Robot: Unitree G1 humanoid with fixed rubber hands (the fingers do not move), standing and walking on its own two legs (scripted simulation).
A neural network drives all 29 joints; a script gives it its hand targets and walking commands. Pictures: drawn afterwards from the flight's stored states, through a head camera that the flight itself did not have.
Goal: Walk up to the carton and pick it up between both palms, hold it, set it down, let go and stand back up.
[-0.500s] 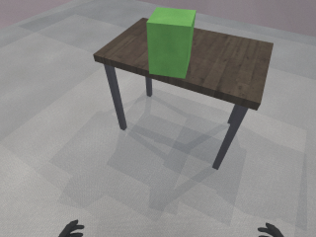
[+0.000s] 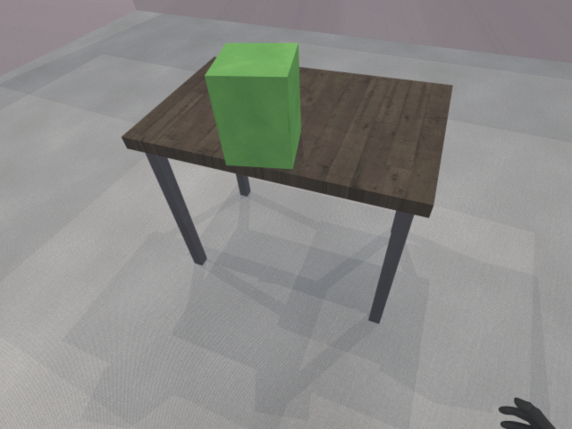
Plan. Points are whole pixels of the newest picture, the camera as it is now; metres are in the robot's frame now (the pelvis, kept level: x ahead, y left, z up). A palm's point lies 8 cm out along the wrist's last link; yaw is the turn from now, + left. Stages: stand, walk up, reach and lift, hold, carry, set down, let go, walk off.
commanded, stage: walk up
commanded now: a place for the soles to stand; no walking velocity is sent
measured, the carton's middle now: (260, 107) +0.80 +0.11 +0.03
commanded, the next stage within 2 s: none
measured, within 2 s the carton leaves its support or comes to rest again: neither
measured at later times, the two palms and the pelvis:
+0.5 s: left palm (77, 350) +0.26 +0.40 -0.11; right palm (474, 378) +0.22 -0.23 -0.06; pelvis +0.16 +0.10 +0.00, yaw -8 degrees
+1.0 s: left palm (110, 273) +0.41 +0.40 -0.10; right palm (446, 334) +0.30 -0.23 -0.11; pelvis +0.29 +0.09 -0.01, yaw -10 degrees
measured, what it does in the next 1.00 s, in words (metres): walks ahead: left foot, then right foot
